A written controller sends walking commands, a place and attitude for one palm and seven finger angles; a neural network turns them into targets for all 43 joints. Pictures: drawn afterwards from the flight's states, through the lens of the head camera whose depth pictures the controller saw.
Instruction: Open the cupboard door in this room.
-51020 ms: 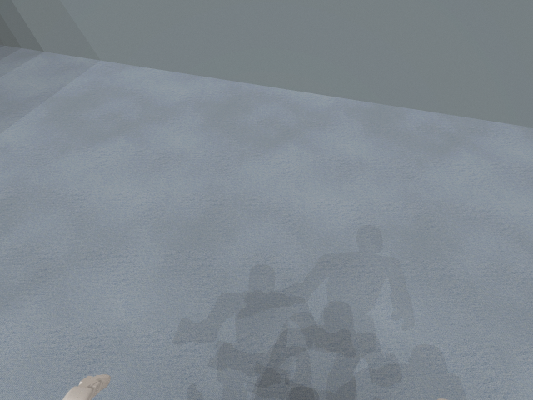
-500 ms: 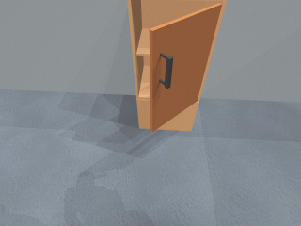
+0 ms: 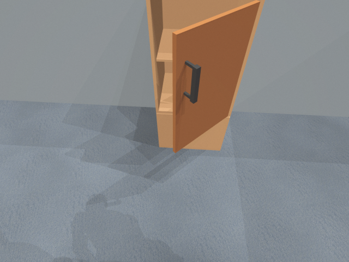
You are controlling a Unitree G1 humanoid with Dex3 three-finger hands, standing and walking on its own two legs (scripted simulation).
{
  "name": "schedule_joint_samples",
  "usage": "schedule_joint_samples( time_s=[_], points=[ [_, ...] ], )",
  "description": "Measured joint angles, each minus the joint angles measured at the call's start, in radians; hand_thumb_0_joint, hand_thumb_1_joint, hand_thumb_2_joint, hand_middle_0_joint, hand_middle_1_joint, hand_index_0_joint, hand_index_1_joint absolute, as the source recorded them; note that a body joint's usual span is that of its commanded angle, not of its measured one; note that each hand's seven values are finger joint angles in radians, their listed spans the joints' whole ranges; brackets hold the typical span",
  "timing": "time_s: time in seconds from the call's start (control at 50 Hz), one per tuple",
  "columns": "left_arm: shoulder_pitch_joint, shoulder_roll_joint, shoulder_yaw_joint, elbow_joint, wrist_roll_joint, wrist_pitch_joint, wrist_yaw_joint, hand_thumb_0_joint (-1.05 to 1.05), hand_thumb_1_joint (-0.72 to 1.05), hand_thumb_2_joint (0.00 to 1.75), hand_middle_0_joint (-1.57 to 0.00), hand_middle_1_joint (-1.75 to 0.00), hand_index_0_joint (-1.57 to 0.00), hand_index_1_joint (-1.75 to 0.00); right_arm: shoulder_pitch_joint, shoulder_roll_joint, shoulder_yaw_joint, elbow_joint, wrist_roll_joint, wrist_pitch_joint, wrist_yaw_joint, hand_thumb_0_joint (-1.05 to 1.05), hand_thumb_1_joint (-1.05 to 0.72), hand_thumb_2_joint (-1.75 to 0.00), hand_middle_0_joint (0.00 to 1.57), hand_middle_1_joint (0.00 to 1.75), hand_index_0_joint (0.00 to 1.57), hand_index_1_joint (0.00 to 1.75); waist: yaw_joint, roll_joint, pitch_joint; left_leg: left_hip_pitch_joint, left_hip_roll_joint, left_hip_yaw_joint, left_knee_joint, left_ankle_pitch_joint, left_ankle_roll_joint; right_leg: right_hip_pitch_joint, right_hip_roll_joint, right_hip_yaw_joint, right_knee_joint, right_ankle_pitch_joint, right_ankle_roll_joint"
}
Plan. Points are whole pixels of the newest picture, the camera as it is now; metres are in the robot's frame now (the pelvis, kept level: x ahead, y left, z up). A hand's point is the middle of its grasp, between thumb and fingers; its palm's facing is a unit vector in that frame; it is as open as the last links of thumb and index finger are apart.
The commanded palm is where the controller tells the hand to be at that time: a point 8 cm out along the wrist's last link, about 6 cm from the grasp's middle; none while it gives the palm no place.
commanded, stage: look to check the result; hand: left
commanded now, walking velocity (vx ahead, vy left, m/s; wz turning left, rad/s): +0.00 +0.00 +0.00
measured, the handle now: (191, 82) +0.66 -0.02 +0.03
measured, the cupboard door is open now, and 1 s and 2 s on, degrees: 44 44 44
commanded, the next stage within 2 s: walk to a spot facing it in 0.30 s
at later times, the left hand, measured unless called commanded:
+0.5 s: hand out of the picture +0.06 +0.20 -0.17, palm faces +0.00 -0.97 -0.26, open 7.3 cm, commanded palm none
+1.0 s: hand out of the picture +0.10 +0.15 -0.17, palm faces -0.19 -0.94 -0.28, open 7.3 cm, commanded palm none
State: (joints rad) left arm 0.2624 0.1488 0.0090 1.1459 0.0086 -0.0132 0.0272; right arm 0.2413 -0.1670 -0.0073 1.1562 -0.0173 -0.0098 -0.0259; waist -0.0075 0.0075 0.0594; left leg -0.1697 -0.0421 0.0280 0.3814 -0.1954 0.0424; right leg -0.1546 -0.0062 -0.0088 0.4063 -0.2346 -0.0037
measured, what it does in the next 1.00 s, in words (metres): lifts its left foot, turning right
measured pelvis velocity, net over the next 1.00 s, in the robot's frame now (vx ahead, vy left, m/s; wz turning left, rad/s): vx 0.01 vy -0.04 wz -0.27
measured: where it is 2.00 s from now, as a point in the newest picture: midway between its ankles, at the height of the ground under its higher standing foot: outside the picture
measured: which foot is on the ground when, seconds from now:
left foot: down 0.00-0.86, up 0.88-1.00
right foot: down 0.00-1.00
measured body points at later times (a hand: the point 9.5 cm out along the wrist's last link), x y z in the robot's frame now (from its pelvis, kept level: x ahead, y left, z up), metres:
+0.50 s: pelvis +0.02 +0.00 +0.00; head +0.04 -0.01 +0.45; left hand +0.06 +0.25 -0.15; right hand +0.05 -0.25 -0.15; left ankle +0.01 +0.09 -0.74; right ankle -0.01 -0.12 -0.74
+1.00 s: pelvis +0.01 -0.04 -0.01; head +0.06 -0.08 +0.43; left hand +0.11 +0.20 -0.15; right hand +0.01 -0.30 -0.17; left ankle +0.00 +0.10 -0.67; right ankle -0.01 -0.13 -0.74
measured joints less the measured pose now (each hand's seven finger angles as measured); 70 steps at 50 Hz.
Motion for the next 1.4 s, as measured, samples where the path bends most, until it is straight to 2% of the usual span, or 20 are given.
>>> schedule_joint_samples(
  time_s=[0.44, 0.52, 0.68, 0.76, 0.8, 0.84, 0.86, 0.88, 0.92, 0.94, 0.98, 1.02, 1.1, 1.2, 1.26, 1.3, 1.32, 1.34, 1.36, 1.4],
  points=[
    [-0.073, 0.066, 0.005, -0.017, 0.0, -0.008, -0.007, 0.0, 0.91, 0.9, -0.2, -0.3, -0.2, -0.3, -0.07, -0.056, -0.001, -0.007, 0.0, -0.006, 0.006, 0.0, -0.91, -0.9, 0.2, 0.3, 0.2, 0.3, -0.001, -0.001, -0.003, 0.039, 0.001, -0.001, -0.037, -0.005, -0.002, 0.042, 0.002, 0.001, -0.043, -0.002, 0.0],
    [-0.076, 0.071, 0.012, -0.028, 0.0, 0.001, -0.005, 0.0, 0.91, 0.9, -0.2, -0.3, -0.2, -0.3, -0.08, -0.061, -0.006, -0.015, -0.001, -0.001, 0.001, 0.0, -0.91, -0.9, 0.2, 0.3, 0.2, 0.3, 0.006, -0.001, -0.002, 0.032, 0.007, 0.012, -0.024, -0.015, -0.004, 0.03, 0.007, 0.014, -0.032, -0.005, -0.001],
    [-0.058, 0.065, 0.04, -0.079, 0.006, 0.049, -0.02, 0.0, 0.91, 0.9, -0.2, -0.3, -0.2, -0.3, -0.079, -0.035, -0.027, -0.083, -0.003, 0.02, -0.009, 0.0, -0.91, -0.9, 0.2, 0.3, 0.2, 0.3, 0.013, -0.018, 0.024, -0.012, 0.029, 0.089, 0.074, -0.077, -0.004, -0.068, 0.028, 0.081, 0.119, -0.056, -0.004],
    [-0.064, 0.056, 0.054, -0.112, 0.01, 0.075, -0.031, 0.0, 0.91, 0.9, -0.2, -0.3, -0.2, -0.3, -0.066, -0.034, -0.036, -0.113, -0.01, 0.019, -0.012, 0.0, -0.91, -0.9, 0.2, 0.3, 0.2, 0.3, 0.018, -0.009, 0.052, -0.015, 0.048, 0.136, 0.106, -0.098, -0.005, -0.17, 0.016, 0.038, 0.369, -0.217, 0.001],
    [-0.068, 0.047, 0.059, -0.131, 0.011, 0.077, -0.037, 0.0, 0.91, 0.9, -0.2, -0.3, -0.2, -0.3, -0.057, -0.041, -0.039, -0.12, -0.014, 0.022, -0.012, 0.0, -0.91, -0.9, 0.2, 0.3, 0.2, 0.3, 0.019, 0.012, 0.062, -0.015, 0.069, 0.149, 0.122, -0.108, -0.015, -0.185, 0.006, 0.01, 0.4, -0.239, 0.001],
    [-0.064, 0.042, 0.062, -0.152, 0.011, 0.069, -0.042, 0.0, 0.91, 0.9, -0.2, -0.3, -0.2, -0.3, -0.049, -0.048, -0.042, -0.123, -0.015, 0.029, -0.009, 0.0, -0.91, -0.9, 0.2, 0.3, 0.2, 0.3, 0.025, 0.031, 0.065, -0.025, 0.095, 0.163, 0.16, -0.13, -0.032, -0.165, -0.004, -0.014, 0.332, -0.179, 0.002],
    [-0.056, 0.045, 0.063, -0.165, 0.012, 0.061, -0.044, 0.0, 0.91, 0.9, -0.2, -0.3, -0.2, -0.3, -0.044, -0.049, -0.044, -0.126, -0.011, 0.034, -0.007, 0.0, -0.9, -0.9, 0.2, 0.3, 0.2, 0.3, 0.027, 0.031, 0.059, -0.04, 0.107, 0.171, 0.197, -0.15, -0.042, -0.143, -0.009, -0.012, 0.257, -0.1, -0.002],
    [-0.049, 0.05, 0.066, -0.172, 0.016, 0.051, -0.041, 0.0, 0.91, 0.9, -0.2, -0.3, -0.2, -0.3, -0.044, -0.048, -0.046, -0.128, -0.006, 0.041, -0.005, 0.0, -0.9, -0.9, 0.2, 0.3, 0.2, 0.3, 0.03, 0.027, 0.053, -0.068, 0.114, 0.168, 0.258, -0.185, -0.053, -0.139, -0.003, -0.002, 0.232, -0.087, -0.018],
    [-0.051, 0.047, 0.065, -0.173, 0.014, 0.041, -0.031, 0.0, 0.91, 0.9, -0.2, -0.3, -0.2, -0.3, -0.059, -0.055, -0.054, -0.134, 0.002, 0.059, -0.001, 0.0, -0.91, -0.9, 0.2, 0.3, 0.2, 0.3, 0.026, 0.034, 0.064, -0.142, 0.107, 0.098, 0.453, -0.302, -0.067, -0.148, 0.017, 0.001, 0.252, -0.106, -0.04],
    [-0.05, 0.044, 0.065, -0.176, 0.014, 0.041, -0.026, 0.0, 0.91, 0.9, -0.2, -0.3, -0.2, -0.3, -0.068, -0.057, -0.057, -0.138, 0.003, 0.065, 0.001, 0.0, -0.91, -0.9, 0.2, 0.3, 0.2, 0.3, 0.025, 0.032, 0.067, -0.179, 0.097, 0.069, 0.545, -0.319, -0.071, -0.145, 0.023, 0.005, 0.24, -0.105, -0.046],
    [-0.043, 0.04, 0.066, -0.182, 0.013, 0.042, -0.019, 0.0, 0.91, 0.9, -0.2, -0.3, -0.2, -0.3, -0.091, -0.06, -0.062, -0.149, 0.004, 0.07, 0.004, 0.0, -0.91, -0.9, 0.2, 0.3, 0.2, 0.3, 0.029, 0.021, 0.07, -0.241, 0.083, 0.033, 0.669, -0.297, -0.081, -0.136, 0.033, 0.027, 0.195, -0.079, -0.049],
    [-0.035, 0.039, 0.066, -0.185, 0.012, 0.04, -0.016, 0.0, 0.91, 0.9, -0.2, -0.3, -0.2, -0.3, -0.115, -0.062, -0.064, -0.168, 0.005, 0.067, 0.007, 0.0, -0.91, -0.9, 0.2, 0.3, 0.2, 0.3, 0.031, 0.007, 0.072, -0.281, 0.078, 0.009, 0.714, -0.257, -0.091, -0.129, 0.042, 0.055, 0.145, -0.043, -0.049],
    [-0.019, 0.035, 0.063, -0.188, 0.013, 0.037, -0.016, 0.0, 0.91, 0.9, -0.2, -0.3, -0.2, -0.3, -0.154, -0.063, -0.066, -0.204, 0.007, 0.058, 0.005, 0.0, -0.91, -0.9, 0.2, 0.3, 0.19, 0.3, 0.034, -0.01, 0.064, -0.301, 0.077, -0.03, 0.675, -0.219, -0.105, -0.121, 0.058, 0.105, 0.083, -0.002, -0.048],
    [-0.012, 0.035, 0.066, -0.198, 0.017, 0.04, -0.02, 0.0, 0.91, 0.9, -0.2, -0.3, -0.2, -0.3, -0.19, -0.06, -0.063, -0.231, 0.012, 0.052, -0.002, 0.0, -0.91, -0.9, 0.2, 0.3, 0.19, 0.3, 0.047, -0.017, 0.052, -0.273, 0.068, -0.054, 0.562, -0.233, -0.109, -0.122, 0.077, 0.16, 0.067, 0.009, -0.034],
    [-0.016, 0.047, 0.074, -0.206, 0.02, 0.047, -0.021, 0.0, 0.91, 0.9, -0.2, -0.3, -0.21, -0.3, -0.2, -0.05, -0.057, -0.245, 0.018, 0.043, -0.004, 0.0, -0.91, -0.9, 0.2, 0.3, 0.19, 0.3, 0.054, -0.031, 0.045, -0.23, 0.053, -0.053, 0.441, -0.238, -0.102, -0.133, 0.084, 0.192, 0.08, 0.003, -0.019],
    [-0.019, 0.058, 0.079, -0.208, 0.017, 0.053, -0.02, 0.0, 0.91, 0.9, -0.2, -0.3, -0.21, -0.3, -0.197, -0.042, -0.049, -0.255, 0.021, 0.031, -0.004, 0.0, -0.91, -0.9, 0.2, 0.3, 0.19, 0.3, 0.053, -0.042, 0.037, -0.175, 0.043, -0.049, 0.298, -0.175, -0.098, -0.15, 0.091, 0.214, 0.108, -0.011, -0.003],
    [-0.015, 0.062, 0.081, -0.211, 0.013, 0.058, -0.02, 0.0, 0.91, 0.9, -0.2, -0.3, -0.21, -0.3, -0.187, -0.044, -0.043, -0.263, 0.021, 0.021, -0.005, 0.0, -0.91, -0.9, 0.2, 0.3, 0.19, 0.3, 0.048, -0.034, 0.025, -0.136, 0.052, -0.052, 0.199, -0.134, -0.088, -0.165, 0.105, 0.218, 0.134, -0.025, 0.006],
    [-0.021, 0.066, 0.082, -0.211, 0.008, 0.063, -0.023, 0.0, 0.91, 0.9, -0.2, -0.3, -0.2, -0.3, -0.175, -0.045, -0.042, -0.268, 0.016, 0.009, -0.006, 0.0, -0.91, -0.9, 0.2, 0.3, 0.19, 0.3, 0.04, -0.024, 0.018, -0.123, 0.063, -0.059, 0.161, -0.104, -0.065, -0.193, 0.113, 0.204, 0.194, -0.093, 0.011],
    [-0.037, 0.079, 0.084, -0.207, 0.007, 0.069, -0.026, 0.0, 0.91, 0.9, -0.2, -0.3, -0.2, -0.3, -0.167, -0.037, -0.038, -0.267, 0.009, 0.004, -0.009, 0.0, -0.91, -0.9, 0.2, 0.3, 0.19, 0.3, 0.04, -0.036, 0.026, -0.125, 0.059, -0.048, 0.18, -0.109, -0.049, -0.223, 0.101, 0.184, 0.288, -0.178, 0.019],
    [-0.056, 0.101, 0.092, -0.213, 0.012, 0.075, -0.034, 0.0, 0.91, 0.9, -0.2, -0.3, -0.2, -0.3, -0.138, -0.022, -0.024, -0.266, -0.005, 0.008, -0.01, 0.0, -0.91, -0.9, 0.2, 0.3, 0.2, 0.3, 0.046, -0.051, 0.034, -0.105, 0.068, -0.022, 0.183, -0.125, -0.034, -0.29, 0.081, 0.124, 0.49, -0.259, 0.037]
  ],
)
